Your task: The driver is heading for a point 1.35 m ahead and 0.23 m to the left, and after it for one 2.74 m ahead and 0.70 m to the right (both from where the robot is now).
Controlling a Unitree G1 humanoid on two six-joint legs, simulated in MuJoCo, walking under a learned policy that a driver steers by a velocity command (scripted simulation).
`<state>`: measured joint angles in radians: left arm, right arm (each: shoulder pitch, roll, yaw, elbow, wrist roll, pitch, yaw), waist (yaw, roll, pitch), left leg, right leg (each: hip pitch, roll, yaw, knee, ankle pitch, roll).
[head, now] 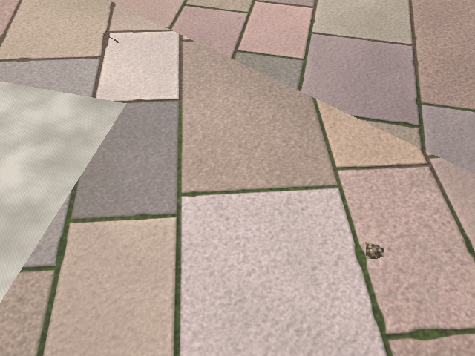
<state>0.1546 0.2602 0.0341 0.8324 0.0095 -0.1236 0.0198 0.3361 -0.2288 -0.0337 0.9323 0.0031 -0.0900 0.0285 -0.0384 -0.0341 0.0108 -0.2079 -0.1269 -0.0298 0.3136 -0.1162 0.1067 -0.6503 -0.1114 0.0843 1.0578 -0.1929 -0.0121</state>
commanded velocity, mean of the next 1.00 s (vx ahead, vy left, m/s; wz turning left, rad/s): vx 0.50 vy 0.00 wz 0.36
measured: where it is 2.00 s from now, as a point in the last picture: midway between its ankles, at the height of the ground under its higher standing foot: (174, 208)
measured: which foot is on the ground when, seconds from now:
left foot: down 0.00-0.24, up 0.26-0.74, down 0.76-1.00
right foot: up 0.00-0.22, down 0.24-0.78, up 0.80-1.00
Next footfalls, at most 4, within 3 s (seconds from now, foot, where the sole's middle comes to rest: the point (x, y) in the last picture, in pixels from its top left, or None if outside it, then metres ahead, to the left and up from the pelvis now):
0.24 right None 0.30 -0.15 -0.78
0.76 left None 0.48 0.20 -0.78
1.34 right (208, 247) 0.86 0.08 -0.78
1.84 left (143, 191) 1.10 0.32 -0.78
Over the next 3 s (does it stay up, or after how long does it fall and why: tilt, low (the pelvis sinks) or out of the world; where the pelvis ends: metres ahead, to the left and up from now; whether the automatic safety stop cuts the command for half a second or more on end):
stays up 1.29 0.23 0.00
